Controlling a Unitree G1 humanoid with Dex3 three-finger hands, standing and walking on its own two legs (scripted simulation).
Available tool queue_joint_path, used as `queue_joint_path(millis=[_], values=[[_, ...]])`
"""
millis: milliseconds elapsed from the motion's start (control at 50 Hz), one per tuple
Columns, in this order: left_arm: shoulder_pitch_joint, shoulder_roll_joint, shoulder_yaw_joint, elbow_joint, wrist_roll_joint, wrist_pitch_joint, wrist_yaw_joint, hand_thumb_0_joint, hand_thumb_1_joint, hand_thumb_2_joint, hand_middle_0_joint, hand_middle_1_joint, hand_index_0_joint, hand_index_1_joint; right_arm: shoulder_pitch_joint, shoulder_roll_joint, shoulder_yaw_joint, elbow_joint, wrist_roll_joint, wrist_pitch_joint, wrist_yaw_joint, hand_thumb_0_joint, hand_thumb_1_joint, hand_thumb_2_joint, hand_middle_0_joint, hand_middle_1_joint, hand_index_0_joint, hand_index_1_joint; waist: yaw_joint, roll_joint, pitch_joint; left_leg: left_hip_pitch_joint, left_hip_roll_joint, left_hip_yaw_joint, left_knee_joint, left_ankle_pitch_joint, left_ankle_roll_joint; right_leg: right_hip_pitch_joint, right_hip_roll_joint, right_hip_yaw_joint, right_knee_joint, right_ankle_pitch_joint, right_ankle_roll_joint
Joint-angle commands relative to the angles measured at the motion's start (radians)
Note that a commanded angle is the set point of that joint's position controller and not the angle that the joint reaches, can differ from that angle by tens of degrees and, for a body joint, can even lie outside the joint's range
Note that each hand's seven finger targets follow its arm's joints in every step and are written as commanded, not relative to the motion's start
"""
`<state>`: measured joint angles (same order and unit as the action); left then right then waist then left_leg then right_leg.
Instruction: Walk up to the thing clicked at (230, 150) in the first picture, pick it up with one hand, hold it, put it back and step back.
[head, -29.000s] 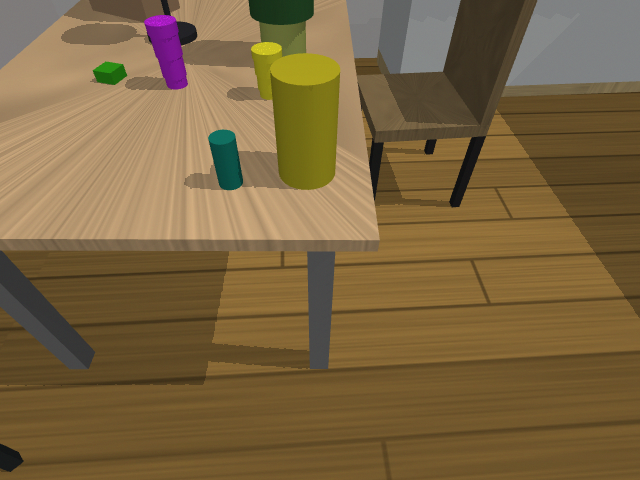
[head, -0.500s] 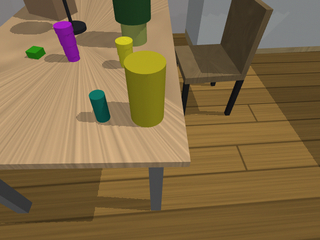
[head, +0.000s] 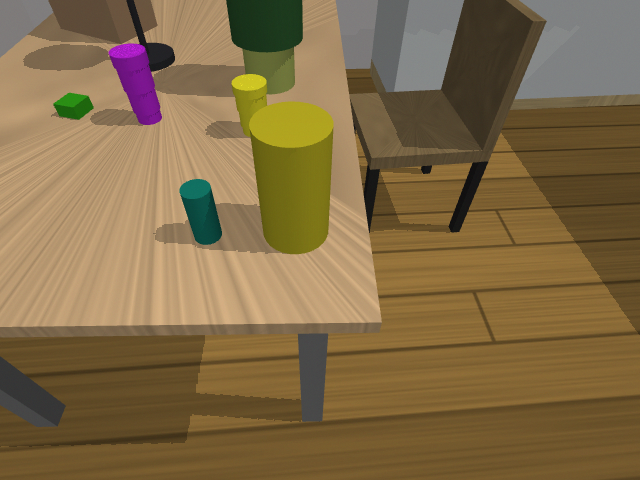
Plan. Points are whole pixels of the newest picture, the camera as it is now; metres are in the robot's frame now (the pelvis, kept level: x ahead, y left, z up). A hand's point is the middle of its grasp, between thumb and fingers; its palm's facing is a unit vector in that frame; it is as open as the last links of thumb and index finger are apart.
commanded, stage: step back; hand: left
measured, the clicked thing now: (202, 213) +0.53 +0.20 +0.01
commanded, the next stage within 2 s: none
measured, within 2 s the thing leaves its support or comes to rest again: neither
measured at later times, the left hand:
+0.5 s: hand out of the picture +0.00 +0.25 -0.15, palm faces +0.04 -0.90 -0.43, open 7.4 cm
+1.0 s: hand out of the picture -0.16 +0.26 -0.17, palm faces -0.03 -0.91 -0.42, open 7.4 cm
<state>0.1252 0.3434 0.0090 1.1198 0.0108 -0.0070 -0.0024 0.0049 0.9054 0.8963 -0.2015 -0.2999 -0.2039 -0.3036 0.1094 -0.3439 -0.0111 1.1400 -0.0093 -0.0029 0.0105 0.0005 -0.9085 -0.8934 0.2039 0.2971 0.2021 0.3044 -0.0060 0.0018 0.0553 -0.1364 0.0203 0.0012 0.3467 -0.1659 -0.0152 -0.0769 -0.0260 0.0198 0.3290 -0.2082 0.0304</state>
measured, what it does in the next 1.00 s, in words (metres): walks backwards: left foot, then right foot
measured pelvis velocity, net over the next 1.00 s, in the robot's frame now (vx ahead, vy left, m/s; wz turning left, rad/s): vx -0.23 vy -0.02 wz -0.02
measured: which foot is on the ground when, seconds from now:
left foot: down 0.00-0.22, up 0.24-0.58, down 0.60-1.00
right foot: down 0.00-0.62, up 0.64-0.94, down 0.96-1.00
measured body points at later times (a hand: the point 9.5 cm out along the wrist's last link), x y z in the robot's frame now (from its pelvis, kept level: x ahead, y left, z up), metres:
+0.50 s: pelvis -0.10 -0.02 -0.02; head -0.01 -0.04 +0.42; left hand -0.01 +0.29 -0.13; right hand +0.02 -0.33 -0.16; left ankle -0.14 +0.11 -0.70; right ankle -0.05 -0.13 -0.75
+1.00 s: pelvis -0.23 -0.02 -0.03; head -0.17 -0.03 +0.41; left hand -0.16 +0.30 -0.14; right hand -0.10 -0.33 -0.15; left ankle -0.15 +0.11 -0.75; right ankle -0.25 -0.14 -0.75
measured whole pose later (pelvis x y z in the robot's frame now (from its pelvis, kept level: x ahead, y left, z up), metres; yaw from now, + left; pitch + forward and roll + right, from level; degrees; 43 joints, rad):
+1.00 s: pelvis -0.23 -0.02 -0.03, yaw -1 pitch -3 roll -2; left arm 0.19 0.36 0.08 0.88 0.03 0.02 0.01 0.01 0.91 0.90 -0.20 -0.30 -0.20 -0.30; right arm 0.07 -0.40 -0.05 0.83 -0.01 0.06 0.00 0.00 -0.91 -0.89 0.21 0.30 0.20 0.30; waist 0.01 0.06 0.20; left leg -0.41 0.07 0.01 0.71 -0.26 0.01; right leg -0.22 0.06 0.03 0.64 -0.37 0.00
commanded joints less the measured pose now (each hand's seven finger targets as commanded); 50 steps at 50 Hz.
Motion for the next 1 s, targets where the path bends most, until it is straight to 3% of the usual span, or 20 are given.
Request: queue_joint_path(millis=[0, 100, 160, 200, 220, 240, 300, 440, 520, 560, 580, 600, 620, 680, 700, 820, 920, 940, 960, 980], values=[[-0.019, 0.254, 0.076, -0.102, -0.021, -0.001, 0.024, 0.000, 0.900, 0.900, -0.200, -0.300, -0.200, -0.300, -0.034, -0.268, -0.066, -0.097, 0.018, 0.002, -0.014, 0.000, -0.900, -0.900, 0.200, 0.300, 0.200, 0.300, -0.006, 0.028, -0.036, -0.023, 0.127, -0.114, 0.056, 0.400, 0.110, -0.083, -0.049, 0.025, 0.138, 0.277, -0.061], [0.059, 0.213, 0.082, -0.143, -0.007, 0.031, 0.018, 0.000, 0.900, 0.900, -0.200, -0.300, -0.200, -0.300, -0.089, -0.309, -0.100, -0.194, 0.004, 0.023, -0.015, 0.000, -0.900, -0.900, 0.200, 0.300, 0.200, 0.300, 0.021, 0.202, -0.117, -0.138, 0.260, -0.221, 0.031, 0.327, 0.245, -0.093, 0.036, -0.016, 0.449, -0.185, -0.069], [0.136, 0.207, 0.092, -0.145, -0.002, 0.034, 0.013, 0.000, 0.900, 0.900, -0.200, -0.300, -0.200, -0.300, -0.137, -0.284, -0.101, -0.249, -0.002, 0.042, -0.016, 0.000, -0.900, -0.900, 0.200, 0.300, 0.200, 0.300, 0.062, 0.174, -0.131, -0.172, 0.205, -0.171, 0.184, 0.273, 0.213, -0.076, 0.015, 0.004, 0.323, -0.100, -0.088], [0.099, 0.313, 0.117, -0.182, 0.019, 0.012, 0.018, 0.000, 0.900, 0.900, -0.200, -0.300, -0.200, -0.300, -0.131, -0.189, -0.077, -0.279, 0.023, 0.057, -0.016, 0.000, -0.900, -0.900, 0.200, 0.300, 0.200, 0.300, 0.055, -0.158, -0.045, -0.287, -0.094, -0.075, 0.508, -0.122, 0.067, -0.123, -0.229, 0.325, 0.003, 0.312, -0.133], [0.029, 0.374, 0.128, -0.227, 0.024, 0.009, 0.020, 0.000, 0.900, 0.900, -0.200, -0.300, -0.200, -0.300, -0.090, -0.173, -0.074, -0.279, 0.013, 0.064, -0.029, 0.000, -0.900, -0.900, 0.200, 0.300, 0.200, 0.300, 0.037, -0.201, -0.028, -0.326, -0.158, -0.138, 0.687, -0.446, 0.046, -0.178, -0.346, 0.408, 0.005, 0.480, -0.267], [-0.024, 0.388, 0.130, -0.259, 0.029, 0.006, 0.026, 0.000, 0.900, 0.900, -0.200, -0.300, -0.200, -0.300, -0.033, -0.201, -0.083, -0.263, 0.006, 0.068, -0.037, 0.000, -0.900, -0.900, 0.200, 0.300, 0.200, 0.300, 0.019, -0.202, -0.050, -0.331, -0.128, -0.189, 0.838, -0.475, 0.051, -0.222, -0.402, 0.473, 0.019, 0.489, -0.338], [-0.120, 0.286, 0.116, -0.298, 0.026, 0.005, 0.032, 0.000, 0.900, 0.900, -0.200, -0.300, -0.200, -0.300, 0.052, -0.250, -0.097, -0.237, 0.030, 0.060, -0.035, 0.000, -0.900, -0.900, 0.200, 0.300, 0.200, 0.300, -0.039, -0.118, -0.094, -0.341, -0.138, -0.184, 0.910, -0.330, 0.024, -0.126, -0.218, 0.196, 0.121, 0.506, -0.247], [0.074, 0.274, 0.126, -0.320, 0.018, 0.019, 0.053, 0.000, 0.900, 0.900, -0.200, -0.300, -0.200, -0.300, -0.016, -0.234, -0.073, -0.302, 0.001, 0.047, -0.040, 0.000, -0.900, -0.900, 0.200, 0.300, 0.200, 0.300, 0.090, -0.166, -0.128, -0.387, -0.081, -0.113, 0.575, -0.367, -0.002, 0.144, -0.267, 0.216, 0.211, 0.642, -0.269], [0.008, 0.302, 0.129, -0.364, 0.008, 0.027, 0.044, 0.000, 0.900, 0.900, -0.200, -0.300, -0.200, -0.300, 0.089, -0.232, -0.085, -0.274, -0.010, 0.039, -0.028, 0.000, -0.900, -0.900, 0.200, 0.300, 0.200, 0.300, 0.023, -0.216, -0.168, -0.196, -0.052, -0.029, 0.321, -0.277, 0.031, 0.019, -0.246, 0.189, 0.237, 0.519, -0.226], [-0.024, 0.294, 0.118, -0.385, 0.001, 0.035, 0.036, 0.000, 0.900, 0.900, -0.200, -0.300, -0.200, -0.300, 0.144, -0.235, -0.095, -0.258, -0.020, 0.033, -0.022, 0.000, -0.900, -0.900, 0.200, 0.300, 0.200, 0.300, -0.024, -0.139, -0.157, -0.055, -0.036, -0.014, 0.122, -0.014, 0.053, -0.115, -0.199, 0.140, 0.288, 0.352, -0.155], [0.001, 0.252, 0.107, -0.390, -0.001, 0.039, 0.034, 0.000, 0.900, 0.900, -0.200, -0.300, -0.200, -0.300, 0.121, -0.284, -0.111, -0.271, -0.034, 0.032, -0.019, 0.000, -0.900, -0.900, 0.200, 0.300, 0.200, 0.300, -0.012, 0.020, -0.146, 0.004, 0.105, -0.215, 0.087, 0.109, 0.108, -0.258, -0.101, 0.095, 0.383, 0.122, -0.101], [-0.023, 0.217, 0.102, -0.402, -0.008, 0.038, 0.039, 0.000, 0.900, 0.900, -0.200, -0.300, -0.200, -0.300, 0.065, -0.376, -0.127, -0.299, -0.030, 0.033, -0.010, 0.000, -0.900, -0.900, 0.200, 0.300, 0.200, 0.300, -0.024, 0.259, -0.126, -0.006, 0.300, -0.442, 0.012, 0.230, 0.242, -0.391, 0.112, -0.026, 0.563, -0.342, -0.049], [-0.084, 0.244, 0.121, -0.389, 0.010, 0.042, 0.053, 0.000, 0.900, 0.900, -0.200, -0.300, -0.200, -0.300, 0.076, -0.413, -0.138, -0.305, -0.030, 0.031, -0.009, 0.000, -0.900, -0.900, 0.200, 0.300, 0.200, 0.300, -0.075, 0.247, -0.104, -0.136, 0.376, -0.528, -0.016, 0.288, 0.335, -0.349, 0.140, 0.121, 0.786, -0.512, -0.041], [0.030, 0.222, 0.118, -0.329, -0.012, 0.045, 0.050, 0.000, 0.900, 0.900, -0.200, -0.300, -0.200, -0.300, -0.071, -0.294, -0.101, -0.331, -0.031, 0.026, -0.028, 0.000, -0.900, -0.900, 0.200, 0.300, 0.200, 0.300, 0.037, 0.127, -0.035, -0.114, 0.236, -0.268, 0.043, 0.325, 0.241, -0.439, 0.147, 0.181, 0.981, -0.338, -0.053], [0.085, 0.232, 0.120, -0.320, -0.010, 0.042, 0.047, 0.000, 0.900, 0.900, -0.200, -0.300, -0.200, -0.300, -0.083, -0.288, -0.102, -0.344, -0.025, 0.025, -0.033, 0.000, -0.900, -0.900, 0.200, 0.300, 0.200, 0.300, 0.054, 0.153, -0.040, -0.084, 0.241, -0.251, 0.065, 0.309, 0.252, -0.442, 0.134, 0.165, 0.981, -0.307, -0.044], [0.049, 0.212, 0.115, -0.348, 0.003, 0.023, 0.031, 0.000, 0.900, 0.900, -0.200, -0.300, -0.200, -0.300, 0.037, -0.271, -0.104, -0.343, -0.020, 0.025, -0.032, 0.000, -0.900, -0.900, 0.200, 0.300, 0.200, 0.300, -0.033, 0.159, -0.084, 0.101, 0.241, -0.218, 0.131, 0.409, 0.286, -0.393, 0.082, 0.077, 0.642, -0.334, 0.013], [0.193, 0.194, 0.115, -0.281, 0.016, 0.004, 0.029, 0.000, 0.900, 0.900, -0.200, -0.300, -0.200, -0.300, -0.027, -0.294, -0.106, -0.372, -0.004, 0.052, -0.025, 0.000, -0.900, -0.900, 0.200, 0.300, 0.200, 0.300, 0.030, 0.167, -0.155, -0.023, 0.192, -0.159, 0.246, 0.233, 0.193, -0.100, 0.065, -0.042, 0.083, -0.013, -0.033], [0.189, 0.237, 0.128, -0.285, 0.029, -0.003, 0.030, 0.000, 0.900, 0.900, -0.200, -0.300, -0.200, -0.300, -0.018, -0.263, -0.095, -0.370, 0.007, 0.054, -0.021, 0.000, -0.900, -0.900, 0.200, 0.300, 0.200, 0.300, 0.031, 0.109, -0.142, -0.162, 0.162, -0.155, 0.267, 0.100, 0.136, -0.020, 0.021, 0.050, 0.087, 0.041, -0.060], [0.176, 0.315, 0.149, -0.301, 0.038, -0.009, 0.027, 0.000, 0.900, 0.900, -0.200, -0.300, -0.200, -0.300, -0.011, -0.214, -0.083, -0.385, 0.009, 0.054, -0.016, 0.000, -0.900, -0.900, 0.200, 0.300, 0.200, 0.300, 0.023, -0.120, -0.110, -0.369, 0.024, -0.089, 0.424, -0.156, 0.062, 0.012, -0.171, 0.358, 0.044, 0.034, -0.138], [0.106, 0.415, 0.166, -0.334, 0.032, -0.004, 0.025, 0.000, 0.900, 0.900, -0.200, -0.300, -0.200, -0.300, -0.071, -0.213, -0.089, -0.388, 0.010, 0.061, -0.030, 0.000, -0.900, -0.900, 0.200, 0.300, 0.200, 0.300, 0.075, -0.289, -0.053, -0.346, -0.106, -0.088, 0.695, -0.452, 0.026, -0.217, -0.384, 0.562, -0.029, 0.141, -0.329]])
